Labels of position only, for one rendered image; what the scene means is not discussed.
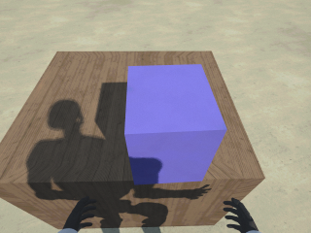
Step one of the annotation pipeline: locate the robot left hand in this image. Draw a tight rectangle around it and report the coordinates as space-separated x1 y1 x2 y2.
63 196 97 232

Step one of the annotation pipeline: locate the robot right hand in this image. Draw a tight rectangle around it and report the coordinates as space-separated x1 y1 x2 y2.
223 197 259 233

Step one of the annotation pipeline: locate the carton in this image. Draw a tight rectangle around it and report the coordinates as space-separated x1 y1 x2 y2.
124 64 227 185

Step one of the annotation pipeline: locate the pedestal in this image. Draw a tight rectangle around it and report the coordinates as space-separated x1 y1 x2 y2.
0 50 265 230

